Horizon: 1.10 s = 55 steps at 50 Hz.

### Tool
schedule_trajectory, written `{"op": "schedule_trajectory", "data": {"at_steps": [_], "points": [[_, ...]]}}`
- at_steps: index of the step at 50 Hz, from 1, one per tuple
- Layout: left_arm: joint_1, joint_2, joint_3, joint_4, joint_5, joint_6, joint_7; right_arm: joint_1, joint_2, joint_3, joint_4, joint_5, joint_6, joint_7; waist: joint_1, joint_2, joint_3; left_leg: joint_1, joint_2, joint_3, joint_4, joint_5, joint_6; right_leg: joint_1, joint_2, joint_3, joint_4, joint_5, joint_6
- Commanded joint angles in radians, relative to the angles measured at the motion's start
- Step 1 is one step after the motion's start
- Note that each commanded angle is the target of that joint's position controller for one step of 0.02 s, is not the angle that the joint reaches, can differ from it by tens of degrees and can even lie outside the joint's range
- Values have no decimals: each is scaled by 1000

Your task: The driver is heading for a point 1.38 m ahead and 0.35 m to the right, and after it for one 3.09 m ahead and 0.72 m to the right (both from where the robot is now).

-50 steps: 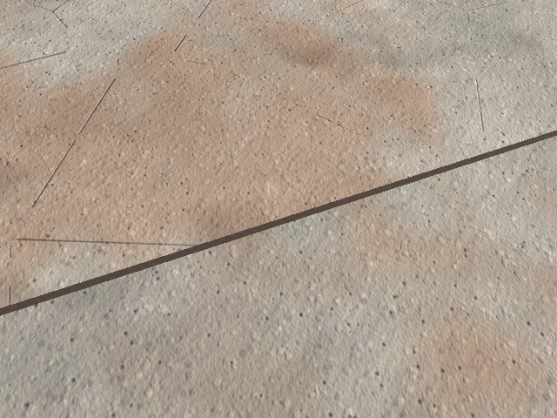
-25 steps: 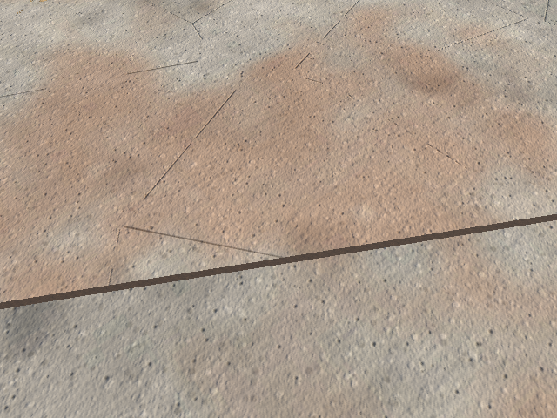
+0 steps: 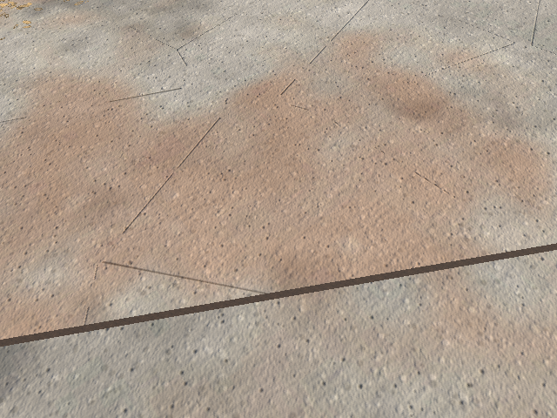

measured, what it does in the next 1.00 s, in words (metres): walks ahead: left foot, then right foot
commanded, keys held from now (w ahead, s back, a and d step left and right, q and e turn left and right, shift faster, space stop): w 0.44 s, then w+e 0.56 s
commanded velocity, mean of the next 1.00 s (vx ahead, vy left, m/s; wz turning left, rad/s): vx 0.48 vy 0.00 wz -0.20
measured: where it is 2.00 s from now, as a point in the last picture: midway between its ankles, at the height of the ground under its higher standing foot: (374, 250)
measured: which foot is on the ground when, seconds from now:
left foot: up 0.00-0.42, down 0.44-1.00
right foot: down 0.00-0.46, up 0.48-0.98, down 1.00-1.00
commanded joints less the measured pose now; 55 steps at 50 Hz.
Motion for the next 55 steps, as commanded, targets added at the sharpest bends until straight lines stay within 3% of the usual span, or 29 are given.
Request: {"op": "schedule_trajectory", "data": {"at_steps": [1, 3, 9, 14, 18, 20, 21, 22, 23, 24, 25, 26, 27, 28, 29, 31, 33, 35, 39, 44, 47, 48, 49, 50, 51, 52, 53, 54, 55], "points": [[68, 132, 29, -41, 9, -11, 0, -115, -93, -24, -113, -11, -38, -1, 38, -100, 89, -483, 94, -27, 155, 149, 28, 271, -305, 511, -409, -197, -159], [52, 120, 23, -41, 12, -11, 4, -97, -74, -25, -93, -22, -29, 6, 20, -124, 71, -404, 109, -3, 107, 251, 11, 220, -238, 366, -434, -8, -136], [126, 118, 20, 19, 2, 4, 24, -248, -27, -8, -122, -30, -32, 11, 60, -93, 83, -424, 92, 44, -185, 454, -41, 265, -201, 177, -450, 327, -129], [180, 141, 25, 65, -10, 16, 33, -407, -17, 4, -166, -15, -49, 42, 106, -94, 129, -357, 56, 76, -403, 542, -34, 290, -224, 141, -449, 314, -129], [182, 159, 33, 92, -18, 32, 38, -447, -41, 0, -194, -12, -60, 64, 82, -105, 132, -325, 31, 80, -489, 439, 17, 398, -272, 143, -381, 459, -113], [164, 185, 41, 93, -15, 41, 43, -361, -81, -18, -176, -16, -59, 58, 24, -142, 48, -166, -24, 119, -499, 366, 53, 431, -263, 126, -253, 790, -93], [145, 185, 40, 90, -11, 49, 45, -222, -119, -39, -139, -17, -57, 48, -55, -143, -45, 21, -58, 148, -525, 377, 85, 409, -227, 92, -87, 945, -73], [135, 169, 30, 75, -2, 50, 49, -36, -166, -57, -96, -21, -52, 33, -137, -128, -174, 338, 21, 70, -487, 405, 132, 232, -190, 74, 149, 842, -41], [241, 40, -7, 43, 12, 36, 42, 94, -272, -79, -79, -53, -50, 22, -102, 117, -356, 771, 319, -371, -479, 320, 267, -174, -34, 55, 566, 254, 24], [279, 39, -16, 67, -17, 14, 36, 120, -205, -62, -64, -46, -51, 26, -105, 226, -474, 842, 424, -718, -664, 142, 333, -344, 53, 205, 758, -264, 32], [152, 143, 15, 43, -50, 5, 32, 49, -141, -44, -65, -35, -49, 21, -114, 135, -269, 688, 379, -560, -701, 87, 262, -440, -13, 217, 805, -212, 27], [65, 152, 18, 15, -54, 2, 33, -24, -111, -34, -68, -30, -47, 18, -84, 65, -140, 516, 340, -390, -725, 142, 219, -434, -70, 174, 757, -113, 23], [26, 135, 18, 11, -39, 6, 36, -84, -85, -25, -65, -35, -50, 22, -46, 3, -63, 367, 293, -287, -762, 226, 193, -392, -106, 157, 695, -46, 29], [40, 127, 26, 18, -28, 21, 39, -122, -62, -20, -64, -43, -59, 25, -6, 27, -29, 272, 252, -201, -799, 274, 174, -337, -138, 163, 646, 6, 34], [78, 106, 25, 32, -28, 37, 37, -142, -59, -22, -56, -48, -67, 27, 19, 55, -20, 207, 233, -148, -836, 291, 170, -280, -152, 163, 633, 37, 41], [101, 71, 23, 43, -30, 60, 40, -149, -67, -28, -30, -48, -84, 28, 40, 46, 10, 139, 226, -59, -881, 371, 179, -268, -156, 162, 618, 67, 55], [53, 69, 26, 24, -24, 69, 47, -143, -84, -35, -6, -51, -90, 24, 36, 33, 49, 130, 220, 16, -900, 441, 174, -331, -156, 179, 569, 140, 67], [3, 69, 28, 6, -21, 63, 46, -126, -93, -36, 14, -53, -88, 16, 23, 26, 63, 167, 208, 77, -902, 492, 164, -384, -148, 187, 474, 244, 71], [-130, 40, 16, -36, -17, 46, 17, -98, -125, -38, 34, -46, -74, 2, -32, 4, 86, 238, 197, 174, -901, 523, 133, -374, -132, 106, 221, 415, 58], [-276, 27, 7, -128, -18, 44, -20, -15, -163, -48, 75, -28, -32, -7, -86, -9, 126, 446, 270, 206, -829, 603, 124, -472, -120, 38, 84, 315, 22], [-243, 60, 23, -158, -19, 50, -33, -42, -199, -57, 68, -20, -9, -16, -35, 40, 67, 490, 276, 251, -685, 981, 92, -343, -49, -43, 61, 164, -27], [-175, 87, 38, -151, -19, 55, -32, -52, -214, -61, 62, -19, -2, -22, 9, 64, 15, 489, 269, 265, -575, 1141, 81, -242, -7, -71, 66, 115, -51], [-42, 130, 63, -124, -20, 57, -26, -69, -221, -62, 56, -16, 6, -27, 87, 60, -57, 440, 245, 284, -394, 1199, 61, -60, 38, -82, 25, 127, -84], [129, 195, 97, -84, -20, 64, -8, -77, -202, -53, 43, -18, 2, -32, 177, 7, -145, 255, 202, 291, -130, 1032, 23, 235, 25, -2, -35, 186, -130], [158, 313, 120, -76, -21, 66, 10, 7, -60, -9, -8, -55, -20, -19, 92, -260, -222, -196, 35, 268, 247, 172, -39, 601, -237, 486, -67, 134, -279], [173, 279, 102, -112, -13, 48, 5, -20, -85, -1, -27, -41, -65, 0, 105, -228, -400, -373, -71, 14, 423, -173, -43, 738, -369, 915, -237, 36, -396], [148, 210, 83, -104, -4, 39, -1, -136, -155, -22, -57, -1, -87, 14, 138, -140, -291, -466, -7, -48, 426, -83, -22, 678, -335, 774, -270, 53, -323], [91, 181, 74, -105, -9, 34, -1, -170, -143, -14, -73, 1, -98, 15, 99, -83, -163, -462, 35, -31, 339, 6, -8, 521, -291, 620, -271, 132, -280], [17, 155, 66, -117, -13, 34, 0, -170, -133, -15, -62, -21, -98, 7, 49, -13, -93, -409, 74, -21, 246, 61, -14, 373, -245, 512, -277, 232, -244]]}}
Velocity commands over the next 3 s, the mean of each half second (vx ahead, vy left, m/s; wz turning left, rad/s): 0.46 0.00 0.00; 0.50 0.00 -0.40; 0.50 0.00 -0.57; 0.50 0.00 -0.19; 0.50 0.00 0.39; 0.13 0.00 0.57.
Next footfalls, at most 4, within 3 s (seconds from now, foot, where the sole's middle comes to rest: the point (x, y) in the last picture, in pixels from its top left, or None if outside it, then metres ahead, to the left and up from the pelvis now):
0.44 left None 0.40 0.13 -0.77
1.00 right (358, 357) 0.67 -0.14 -0.77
1.48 left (319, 253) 1.00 -0.06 -0.77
1.98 right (440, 232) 1.07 -0.43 -0.77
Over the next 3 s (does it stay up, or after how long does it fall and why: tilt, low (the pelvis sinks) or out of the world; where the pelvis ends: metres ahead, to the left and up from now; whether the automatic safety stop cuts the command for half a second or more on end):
stays up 1.41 -0.44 0.00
